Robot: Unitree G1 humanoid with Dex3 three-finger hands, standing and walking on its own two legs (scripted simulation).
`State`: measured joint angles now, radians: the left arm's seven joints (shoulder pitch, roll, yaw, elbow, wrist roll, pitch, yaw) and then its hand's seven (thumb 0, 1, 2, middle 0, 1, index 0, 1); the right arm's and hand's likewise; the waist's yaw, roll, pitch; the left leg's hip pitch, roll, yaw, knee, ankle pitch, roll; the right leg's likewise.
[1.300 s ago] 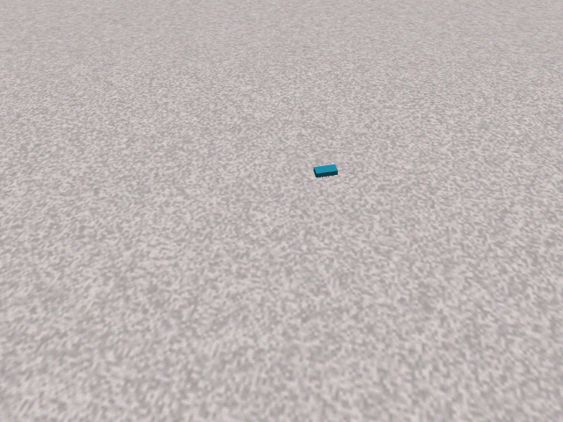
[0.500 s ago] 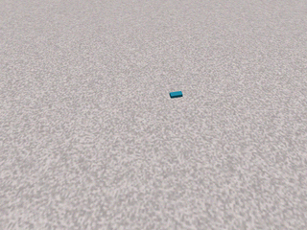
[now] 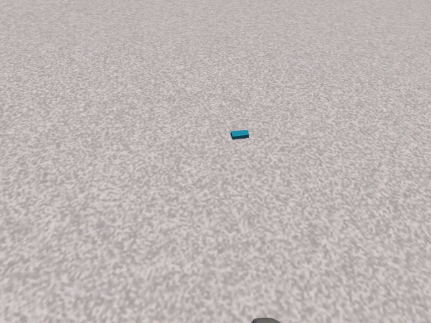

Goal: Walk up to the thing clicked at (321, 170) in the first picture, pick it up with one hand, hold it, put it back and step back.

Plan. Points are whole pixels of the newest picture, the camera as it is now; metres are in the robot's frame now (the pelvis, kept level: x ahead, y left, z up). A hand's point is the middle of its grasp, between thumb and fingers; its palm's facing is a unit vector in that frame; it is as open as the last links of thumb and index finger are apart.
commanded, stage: walk up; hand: left
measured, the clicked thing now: (239, 134) +1.36 -0.21 -0.77
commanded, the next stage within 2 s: none
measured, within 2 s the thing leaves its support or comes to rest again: neither
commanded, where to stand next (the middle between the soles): +1.02 -0.53 m, yaw +9 degrees
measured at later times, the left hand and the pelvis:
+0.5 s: hand (158, 309) +0.18 +0.13 -0.16, palm faces +0.09 -0.95 -0.30, open 7.4 cm; pelvis +0.17 -0.14 -0.01, yaw +3 degrees
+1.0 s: hand (196, 185) +0.50 +0.06 -0.15, palm faces +0.02 -0.93 -0.36, open 7.4 cm; pelvis +0.40 -0.24 -0.03, yaw +3 degrees
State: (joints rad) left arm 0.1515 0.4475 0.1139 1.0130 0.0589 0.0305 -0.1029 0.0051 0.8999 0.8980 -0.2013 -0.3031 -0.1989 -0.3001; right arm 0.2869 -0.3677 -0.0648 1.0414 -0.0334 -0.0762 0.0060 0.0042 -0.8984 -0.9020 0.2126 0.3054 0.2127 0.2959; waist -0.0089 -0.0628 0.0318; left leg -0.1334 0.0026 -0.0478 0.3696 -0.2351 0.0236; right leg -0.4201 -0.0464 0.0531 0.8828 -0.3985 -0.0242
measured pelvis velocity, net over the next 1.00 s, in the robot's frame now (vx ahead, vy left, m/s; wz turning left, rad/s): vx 0.40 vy -0.24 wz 0.06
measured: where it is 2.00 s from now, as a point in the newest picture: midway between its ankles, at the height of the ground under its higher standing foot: (291, 210)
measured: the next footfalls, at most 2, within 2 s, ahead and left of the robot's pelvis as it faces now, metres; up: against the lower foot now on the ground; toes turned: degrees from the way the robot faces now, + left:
right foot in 0.18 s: +0.19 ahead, -0.24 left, +0.00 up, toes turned -4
left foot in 0.58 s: +0.35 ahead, -0.03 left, +0.00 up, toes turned +9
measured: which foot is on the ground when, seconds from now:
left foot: down 0.00-0.20, up 0.22-0.56, down 0.58-1.00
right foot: up 0.00-0.16, down 0.18-0.62, up 0.64-0.98, down 1.00-1.00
